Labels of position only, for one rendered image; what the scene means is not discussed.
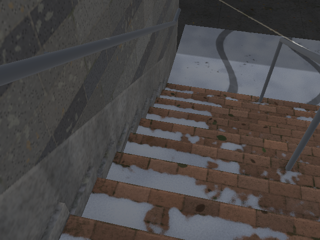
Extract stairs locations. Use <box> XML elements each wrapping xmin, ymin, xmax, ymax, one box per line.
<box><xmin>59</xmin><ymin>83</ymin><xmax>320</xmax><ymax>240</ymax></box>

